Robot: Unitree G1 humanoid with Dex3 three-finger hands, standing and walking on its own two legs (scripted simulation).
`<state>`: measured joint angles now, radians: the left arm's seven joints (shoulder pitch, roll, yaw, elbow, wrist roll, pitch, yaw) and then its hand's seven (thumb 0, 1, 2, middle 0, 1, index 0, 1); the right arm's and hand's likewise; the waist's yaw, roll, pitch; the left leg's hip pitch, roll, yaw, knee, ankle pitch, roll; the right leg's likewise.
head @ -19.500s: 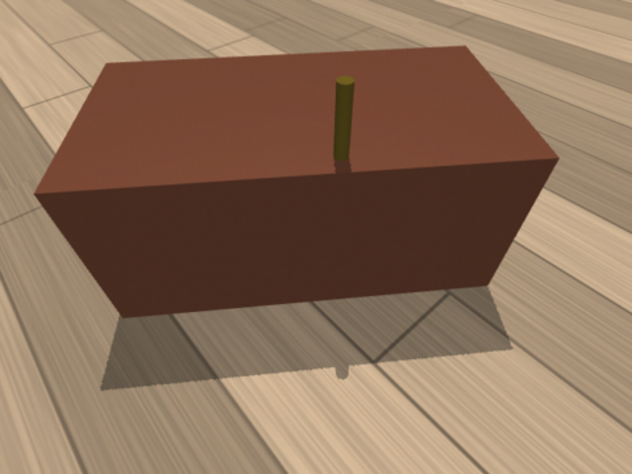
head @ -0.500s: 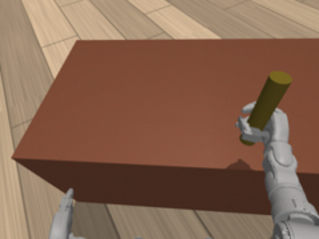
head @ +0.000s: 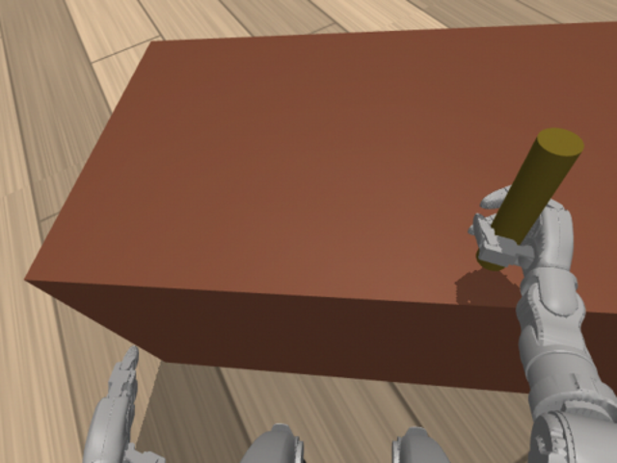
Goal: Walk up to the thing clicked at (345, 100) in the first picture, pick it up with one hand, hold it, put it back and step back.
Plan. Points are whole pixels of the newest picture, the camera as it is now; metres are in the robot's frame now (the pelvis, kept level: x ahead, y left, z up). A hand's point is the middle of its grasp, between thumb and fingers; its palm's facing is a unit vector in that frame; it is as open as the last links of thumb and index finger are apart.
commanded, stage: lower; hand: right
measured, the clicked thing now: (519, 210) +0.42 -0.21 +0.05
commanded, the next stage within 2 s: loosen in 0.66 s
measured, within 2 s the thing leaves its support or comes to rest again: neither
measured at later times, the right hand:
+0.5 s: hand (488, 237) +0.43 -0.20 -0.03, palm faces +0.21 +0.98 +0.02, open 5.3 cm
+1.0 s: hand (482, 242) +0.43 -0.20 -0.04, palm faces +0.19 +0.98 +0.00, open 5.4 cm
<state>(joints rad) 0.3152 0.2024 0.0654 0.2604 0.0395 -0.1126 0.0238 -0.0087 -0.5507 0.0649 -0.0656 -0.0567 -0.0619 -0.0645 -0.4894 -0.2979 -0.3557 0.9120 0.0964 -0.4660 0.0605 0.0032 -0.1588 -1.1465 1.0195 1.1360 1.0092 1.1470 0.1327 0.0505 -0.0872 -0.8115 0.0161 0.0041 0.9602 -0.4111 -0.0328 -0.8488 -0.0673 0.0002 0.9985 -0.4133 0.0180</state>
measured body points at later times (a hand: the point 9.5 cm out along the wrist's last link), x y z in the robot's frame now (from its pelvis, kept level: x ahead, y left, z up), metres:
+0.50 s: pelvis +0.00 +0.00 -0.03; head +0.11 -0.04 +0.41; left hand +0.16 +0.27 -0.03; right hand +0.41 -0.25 -0.02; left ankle +0.03 +0.14 -0.68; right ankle +0.04 -0.13 -0.68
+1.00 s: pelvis +0.00 +0.01 -0.04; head +0.11 -0.04 +0.39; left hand +0.16 +0.27 -0.03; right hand +0.41 -0.25 -0.04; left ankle +0.03 +0.14 -0.68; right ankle +0.04 -0.13 -0.68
